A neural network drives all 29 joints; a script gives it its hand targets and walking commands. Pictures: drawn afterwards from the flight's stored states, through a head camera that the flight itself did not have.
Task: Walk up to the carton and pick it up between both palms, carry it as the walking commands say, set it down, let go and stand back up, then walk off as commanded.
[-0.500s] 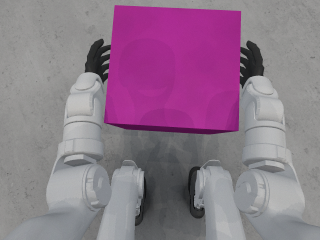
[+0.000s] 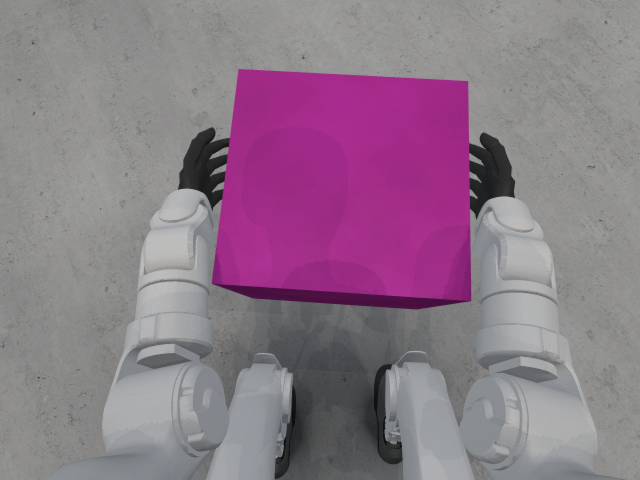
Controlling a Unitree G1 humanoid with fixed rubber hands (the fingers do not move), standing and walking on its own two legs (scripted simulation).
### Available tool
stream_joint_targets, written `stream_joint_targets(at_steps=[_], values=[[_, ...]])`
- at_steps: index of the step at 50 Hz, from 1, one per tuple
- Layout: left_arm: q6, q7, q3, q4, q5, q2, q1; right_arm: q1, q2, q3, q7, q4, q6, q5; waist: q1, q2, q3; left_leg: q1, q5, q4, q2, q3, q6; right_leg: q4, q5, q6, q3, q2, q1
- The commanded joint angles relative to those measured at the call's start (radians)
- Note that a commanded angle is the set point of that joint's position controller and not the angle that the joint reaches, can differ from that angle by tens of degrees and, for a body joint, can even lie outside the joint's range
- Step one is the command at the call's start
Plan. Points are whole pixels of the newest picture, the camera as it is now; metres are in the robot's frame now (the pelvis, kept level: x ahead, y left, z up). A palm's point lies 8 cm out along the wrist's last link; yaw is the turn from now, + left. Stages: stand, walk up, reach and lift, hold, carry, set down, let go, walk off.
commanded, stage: reach and lift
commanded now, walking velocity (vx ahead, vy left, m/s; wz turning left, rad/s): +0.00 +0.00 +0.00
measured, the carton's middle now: (341, 208) +0.47 +0.00 -0.12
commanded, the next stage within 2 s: none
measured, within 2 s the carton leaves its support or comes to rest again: neither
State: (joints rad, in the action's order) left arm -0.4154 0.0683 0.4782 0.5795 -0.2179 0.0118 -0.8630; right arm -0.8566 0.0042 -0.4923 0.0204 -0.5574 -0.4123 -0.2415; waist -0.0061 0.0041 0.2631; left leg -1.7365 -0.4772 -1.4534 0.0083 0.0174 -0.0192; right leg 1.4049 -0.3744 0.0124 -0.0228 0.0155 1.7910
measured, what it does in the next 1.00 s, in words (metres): rises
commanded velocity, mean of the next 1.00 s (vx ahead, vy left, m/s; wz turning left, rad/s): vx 0.00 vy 0.00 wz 0.00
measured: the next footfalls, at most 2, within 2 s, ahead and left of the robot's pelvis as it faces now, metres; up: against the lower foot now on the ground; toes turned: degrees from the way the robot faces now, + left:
none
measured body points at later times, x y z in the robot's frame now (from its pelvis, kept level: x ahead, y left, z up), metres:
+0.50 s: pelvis +0.02 +0.00 +0.07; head +0.21 -0.01 +0.48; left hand +0.45 +0.17 +0.02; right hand +0.45 -0.18 +0.02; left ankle +0.07 +0.13 -0.55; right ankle +0.11 -0.13 -0.55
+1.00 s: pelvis +0.04 +0.00 +0.14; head +0.19 -0.01 +0.56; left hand +0.43 +0.17 +0.10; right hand +0.43 -0.18 +0.10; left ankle +0.07 +0.13 -0.55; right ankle +0.11 -0.13 -0.55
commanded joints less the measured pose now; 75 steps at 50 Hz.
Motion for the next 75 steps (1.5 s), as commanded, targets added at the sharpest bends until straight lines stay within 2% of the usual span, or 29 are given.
stream_joint_targets(at_steps=[1, 21, 40, 57, 75], values=[[0.012, 0.292, -0.549, 0.026, 0.184, -0.965, -0.583, -0.545, 0.983, 0.568, 0.293, -0.073, -0.007, 0.173, -0.001, -0.018, 0.848, 0.394, 0.180, 0.208, 0.149, -0.072, 0.020, -0.133, 0.182, -0.004, 0.077, -0.157, -0.673], [0.003, 0.317, -0.573, -0.016, 0.157, -0.993, -0.405, -0.373, 1.012, 0.600, 0.318, -0.015, -0.012, 0.143, -0.007, -0.017, 0.726, 0.600, 0.241, 0.404, 0.142, -0.049, 0.020, -0.330, 0.243, -0.008, 0.058, -0.154, -0.878], [-0.002, 0.343, -0.590, -0.064, 0.119, -1.006, -0.248, -0.218, 1.030, 0.624, 0.346, 0.042, -0.020, 0.105, 0.003, -0.006, 0.594, 0.826, 0.332, 0.618, 0.134, -0.037, 0.017, -0.548, 0.342, -0.018, 0.045, -0.141, -1.130], [-0.010, 0.333, -0.631, -0.127, 0.094, -1.017, -0.098, -0.079, 1.027, 0.649, 0.358, 0.097, -0.024, 0.081, 0.007, -0.005, 0.456, 1.071, 0.430, 0.808, 0.119, -0.016, 0.018, -0.744, 0.420, -0.023, 0.029, -0.129, -1.336], [-0.042, 0.306, -0.656, -0.169, 0.081, -0.985, -0.004, 0.007, 0.996, 0.664, 0.343, 0.150, -0.058, 0.087, 0.011, 0.000, 0.257, 1.323, 0.413, 1.007, 0.106, 0.010, 0.023, -0.927, 0.403, -0.025, 0.004, -0.123, -1.586]])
